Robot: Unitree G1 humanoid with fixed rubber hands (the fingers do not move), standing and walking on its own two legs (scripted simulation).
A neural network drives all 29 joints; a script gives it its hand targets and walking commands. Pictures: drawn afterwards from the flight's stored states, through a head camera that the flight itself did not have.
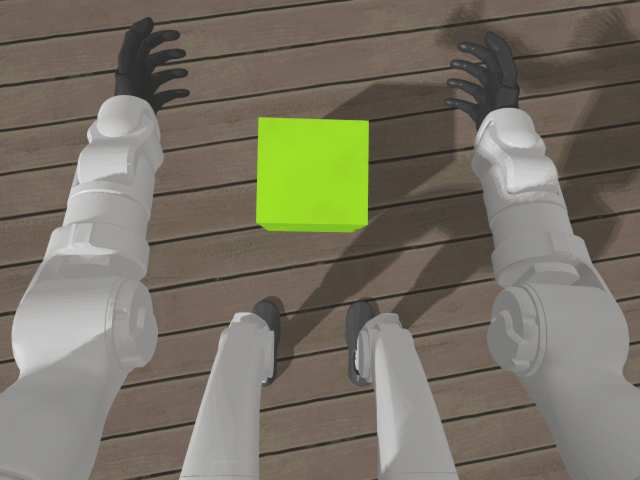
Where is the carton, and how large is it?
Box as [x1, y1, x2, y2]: [256, 117, 368, 231]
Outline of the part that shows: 258,118 256,205 257,223 268,230 353,231 367,224 368,121 263,117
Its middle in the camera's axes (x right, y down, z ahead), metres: -0.02 -0.12 +0.86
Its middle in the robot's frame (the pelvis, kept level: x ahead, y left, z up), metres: +0.50 +0.01 -0.52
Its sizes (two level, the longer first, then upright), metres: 0.210 0.200 0.250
